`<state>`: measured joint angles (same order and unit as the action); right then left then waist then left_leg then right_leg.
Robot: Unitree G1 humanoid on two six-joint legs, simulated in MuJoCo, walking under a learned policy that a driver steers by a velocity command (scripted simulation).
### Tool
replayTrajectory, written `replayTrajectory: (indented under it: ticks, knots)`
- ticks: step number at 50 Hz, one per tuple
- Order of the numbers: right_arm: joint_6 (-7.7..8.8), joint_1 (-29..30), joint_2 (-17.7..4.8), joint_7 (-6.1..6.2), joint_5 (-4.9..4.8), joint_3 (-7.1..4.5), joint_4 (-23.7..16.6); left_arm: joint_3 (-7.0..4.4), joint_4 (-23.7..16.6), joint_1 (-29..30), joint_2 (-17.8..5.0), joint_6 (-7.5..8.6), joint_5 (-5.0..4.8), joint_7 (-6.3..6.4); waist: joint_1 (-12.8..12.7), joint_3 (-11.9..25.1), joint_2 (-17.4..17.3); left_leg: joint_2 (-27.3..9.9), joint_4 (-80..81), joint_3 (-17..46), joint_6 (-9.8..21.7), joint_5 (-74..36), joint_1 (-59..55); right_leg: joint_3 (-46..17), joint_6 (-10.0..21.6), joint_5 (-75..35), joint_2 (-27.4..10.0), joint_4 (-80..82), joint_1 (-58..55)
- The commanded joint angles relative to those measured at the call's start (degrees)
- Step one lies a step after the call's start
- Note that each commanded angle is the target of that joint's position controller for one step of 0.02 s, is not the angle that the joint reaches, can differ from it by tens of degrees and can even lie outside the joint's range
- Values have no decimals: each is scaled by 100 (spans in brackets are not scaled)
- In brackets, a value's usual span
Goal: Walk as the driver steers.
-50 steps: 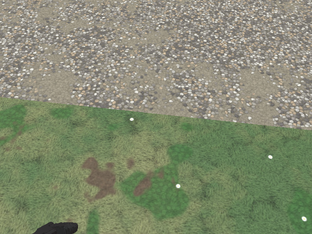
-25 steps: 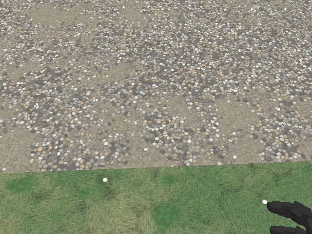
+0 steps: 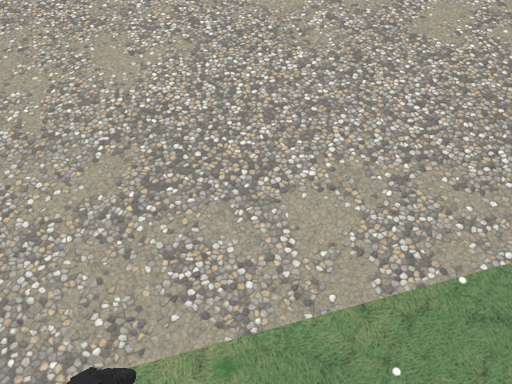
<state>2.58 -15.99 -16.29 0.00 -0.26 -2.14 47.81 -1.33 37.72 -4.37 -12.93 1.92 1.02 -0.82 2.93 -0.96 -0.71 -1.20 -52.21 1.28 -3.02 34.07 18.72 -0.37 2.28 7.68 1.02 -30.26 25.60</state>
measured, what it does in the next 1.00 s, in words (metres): steps on the spot, turning left: left foot, then left foot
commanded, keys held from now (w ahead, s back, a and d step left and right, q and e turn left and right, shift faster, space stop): no key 0.08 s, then q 0.64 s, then no key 0.26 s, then e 0.02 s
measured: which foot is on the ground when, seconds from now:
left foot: up 0.00-0.16, down 0.18-0.42, up 0.44-0.68, down 0.70-1.00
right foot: down 0.00-0.70, up 0.72-1.00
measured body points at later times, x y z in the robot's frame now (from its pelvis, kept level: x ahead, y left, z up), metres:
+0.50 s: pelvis +0.04 +0.01 +0.00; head +0.07 +0.02 +0.45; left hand +0.12 +0.31 -0.11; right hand +0.22 -0.25 -0.11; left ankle +0.01 +0.13 -0.69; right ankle +0.09 -0.10 -0.73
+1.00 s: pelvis +0.03 +0.07 +0.01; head +0.04 +0.11 +0.46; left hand +0.05 +0.38 -0.11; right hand +0.27 -0.11 -0.07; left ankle +0.01 +0.15 -0.73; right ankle +0.10 -0.08 -0.68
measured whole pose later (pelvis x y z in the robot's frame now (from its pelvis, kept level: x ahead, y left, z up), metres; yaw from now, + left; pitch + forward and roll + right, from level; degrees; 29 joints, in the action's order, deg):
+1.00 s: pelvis +0.03 +0.07 +0.01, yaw +23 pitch +2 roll -1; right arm -0.3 -9.8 -13.4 1.3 0.8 -2.3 38.2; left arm -4.8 45.2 -8.1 -16.6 -2.0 0.0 2.5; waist -0.2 -0.6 2.2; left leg 3.1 -26.2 1.2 4.1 12.1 16.1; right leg -1.9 -4.3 18.7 -2.8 -51.4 27.4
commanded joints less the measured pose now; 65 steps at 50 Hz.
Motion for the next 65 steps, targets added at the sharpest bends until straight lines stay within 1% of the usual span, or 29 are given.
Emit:
replayTrajectory:
  ticks: [1, 6, 9, 10, 12, 16, 20, 21, 23, 24, 25, 29, 33, 35, 36, 37, 38, 39, 40, 41, 44, 48, 54, 56, 57, 58, 60, 63, 65]
  knots:
    - [-241, -131, -600, 133, 28, -149, -270, -202, -157, -251, -753, -50, -30, 8, -209, 931, 609, -391, -442, 242, -172, -79, 1049, -1737, 1162, -1867, -1592, 965, -1616]
    - [-338, -413, -197, 199, 66, -57, 1, -195, -12, 139, -583, -93, 64, 91, 22, 910, 861, -220, 1187, -82, -105, -1738, -594, -854, 929, -368, -1144, 1241, -474]
    - [-352, 43, -466, 168, 166, -112, -229, -234, 145, -20, -698, -132, -17, 165, -58, 530, 756, -137, 1930, -165, 195, -2393, -723, -741, 522, 1299, -987, 1133, -349]
    - [-355, 275, -653, 177, 191, -134, -415, -253, 205, -165, -733, -150, -23, 205, -170, 280, 529, -351, 2230, 165, 381, -2657, -477, -689, 289, 1689, -878, 959, -365]
    - [-369, 534, -1002, 208, 47, -276, -491, -295, 204, -351, -692, -164, 24, 291, -419, -29, -737, -572, 2700, 717, 797, -2017, 342, 166, -98, 1389, -182, 282, -712]
    - [-279, 539, -905, 204, 48, -316, -651, -386, 154, -262, -601, -202, -10, 356, -316, 46, -1197, -919, 3019, 1668, 1077, -2420, 229, 316, -123, 582, 69, -566, -713]
    - [-308, 555, -784, 233, -26, -332, -898, -515, 156, -500, -743, -175, -12, 280, -347, 493, -333, -383, 2135, 1260, 765, -2657, 659, 36, 112, 6, -375, -136, -1550]
    - [-333, 644, -652, 237, -46, -306, -995, -563, 209, -749, -861, -188, -10, 281, -434, 551, 204, -100, 1552, 843, 535, -2345, 1094, -328, 319, -77, -807, 240, -1906]
    - [-381, 676, -552, 200, -29, -307, -1176, -583, 221, -994, -1095, -174, 40, 322, -518, 723, 1573, 184, -639, 35, 141, 62, 1877, -2098, 1424, -1263, -2623, 1174, -2257]
    - [-411, 693, -725, 166, -17, -398, -1166, -528, 144, -985, -1031, -123, 65, 363, -532, 717, 1052, 1, -1713, 259, 83, 332, 2054, -2146, 1676, -1673, -2832, 1228, -2174]
    - [-461, 610, -672, 155, -70, -420, -1117, -512, 59, -666, -1024, -92, 59, 400, -353, 643, 670, -135, -2022, 361, 60, 50, 2025, -1675, 1516, -1614, -2625, 1178, -1998]
    - [-577, 666, -297, 91, -77, -286, -1180, -567, 79, -75, -1184, -154, -28, 436, -245, 439, 879, -264, -350, -174, 18, -906, 1011, 95, 824, -1302, -1723, 1123, -1328]
    - [-575, 501, -435, -108, -85, -353, -1302, -616, 214, -281, -1330, -241, -206, 385, -228, 761, 988, -23, 1468, -607, 259, -1713, 34, 358, 668, -1190, -1933, 662, -1605]
    - [-593, 29, -715, -59, -22, -498, -1150, -549, 420, -629, -1029, -277, -225, 318, -128, 656, 342, 154, 2623, -358, 626, -2735, -1019, 823, 60, -17, -1570, -375, -869]
    - [-561, -138, -1509, 59, 16, -693, -1263, -436, 260, -627, -665, -293, 54, 263, -237, 485, -1539, -1346, 2977, 1817, 1230, -4915, -1822, 1333, -560, 2375, -826, -2324, 820]
    - [-431, -32, -1647, 14, 237, -646, -1487, -432, -51, -48, -753, -258, 66, 301, 4, 764, -1689, -2198, 3208, 3017, 2338, -5228, -1434, 280, -684, 3260, -259, -3549, 1568]
    - [-302, 29, -1379, -41, 290, -569, -1484, -498, -43, 195, -987, -266, -77, 327, 120, 806, -991, -2002, 3325, 2612, 2347, -4686, -1325, -121, -595, 2936, -340, -4017, 1615]
    - [-225, 315, -1190, -22, 215, -504, -1465, -520, 27, 103, -1002, -285, -143, 358, -96, 615, -801, -1685, 3280, 2117, 1993, -4230, -1162, -221, -501, 2387, -426, -3974, 1636]
    - [-220, 610, -945, 23, 100, -437, -1480, -541, 202, -45, -1004, -303, -89, 408, -233, 613, -527, -1398, 3216, 1798, 1667, -3889, -1123, -291, -505, 1932, -518, -3834, 1576]
    - [-231, 828, -779, 64, 28, -366, -1485, -557, 276, -183, -1029, -323, -46, 434, -355, 606, -620, -1238, 3203, 1534, 1530, -4065, -947, -269, -547, 1592, -507, -3787, 1355]
    - [-189, 814, -553, 130, 93, -255, -1461, -514, 389, -413, -884, -313, -98, 386, -441, 809, -573, -1052, 3239, 1194, 1507, -4381, -909, -265, -614, 1045, -415, -3595, 820]
    - [-200, 746, -546, 169, 102, -249, -1343, -387, 372, -174, -667, -319, -97, 345, -286, 652, -648, -1001, 3337, 1207, 1511, -3623, -994, -297, -678, 1024, -490, -2073, 362]
    - [-211, 846, -398, 78, 140, -154, -1018, -323, 571, -414, -704, -263, -135, 223, -317, 283, -595, -928, 3285, 1112, 1445, -2620, -490, 31, -526, 717, -393, -65, -998]
    - [-189, 630, -521, 113, 112, -201, -915, -352, 501, -398, -1013, -219, -50, 211, -311, 289, -281, -714, 3017, 974, 1079, -2602, -536, -240, -337, -572, -550, 415, -1318]
    - [-166, 446, -586, 132, 191, -239, -955, -418, 444, -360, -1353, -211, -65, 226, -70, 384, 216, -392, 2727, 714, 892, -2414, -511, -481, -193, -1547, -771, 135, -1369]
    - [-163, 508, -603, 165, 205, -272, -1018, -475, 514, -354, -1417, -219, -189, 210, -28, 436, 698, -61, 2595, 258, 714, -2379, -618, -664, 49, -1252, -756, 92, -1064]
    - [-229, 794, -514, 250, 164, -312, -1086, -441, 457, -287, -1155, -210, -199, 213, -134, 411, 796, 98, 2136, -171, 591, -2372, -864, -1006, 171, -629, -810, 321, -554]
    - [-379, 629, -399, 285, 141, -381, -1132, -439, 307, -244, -1095, -191, -171, 239, -108, 356, 611, -71, 2144, -107, 744, -2196, -900, -1153, 171, -135, -696, 88, -110]
    - [-392, 421, -464, 279, 141, -441, -1136, -417, 209, -279, -987, -224, -184, 250, -96, 432, 78, -625, 2598, 378, 1050, -2202, -1093, -806, -19, 190, -401, -573, 257]
Keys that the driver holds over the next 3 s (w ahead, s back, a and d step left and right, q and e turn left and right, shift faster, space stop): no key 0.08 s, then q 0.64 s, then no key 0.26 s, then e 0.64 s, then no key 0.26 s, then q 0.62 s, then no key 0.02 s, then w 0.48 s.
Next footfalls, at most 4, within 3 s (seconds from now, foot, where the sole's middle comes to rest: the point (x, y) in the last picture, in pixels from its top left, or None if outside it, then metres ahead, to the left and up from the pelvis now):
0.18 left None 0.08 0.15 -0.77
0.70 left None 0.05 0.16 -0.77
1.12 right None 0.12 -0.06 -0.77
1.56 right None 0.10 -0.09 -0.77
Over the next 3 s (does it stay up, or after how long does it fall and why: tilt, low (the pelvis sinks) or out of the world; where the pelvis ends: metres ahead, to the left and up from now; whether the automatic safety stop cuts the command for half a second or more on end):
stays up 0.16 0.05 0.02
